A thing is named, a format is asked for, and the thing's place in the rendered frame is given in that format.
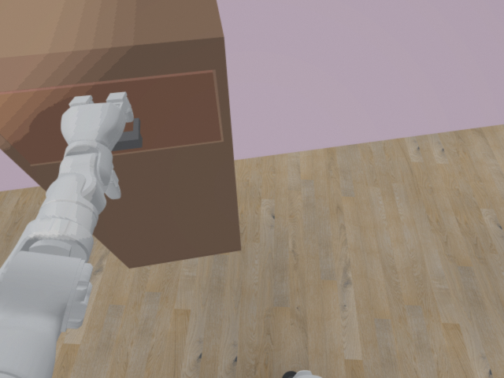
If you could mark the handle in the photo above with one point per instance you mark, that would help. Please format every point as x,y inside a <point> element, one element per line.
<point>130,140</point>

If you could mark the robot left upper arm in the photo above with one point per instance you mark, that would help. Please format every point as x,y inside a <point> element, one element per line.
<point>41,295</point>

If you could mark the cabinet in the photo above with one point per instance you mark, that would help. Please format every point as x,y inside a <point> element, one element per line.
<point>177,202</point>

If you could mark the drawer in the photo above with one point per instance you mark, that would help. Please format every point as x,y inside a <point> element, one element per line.
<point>174,110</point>

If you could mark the left robot hand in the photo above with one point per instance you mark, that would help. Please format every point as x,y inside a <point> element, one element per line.
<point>98,122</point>

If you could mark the left robot forearm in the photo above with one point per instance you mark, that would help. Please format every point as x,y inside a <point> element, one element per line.
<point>67,218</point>

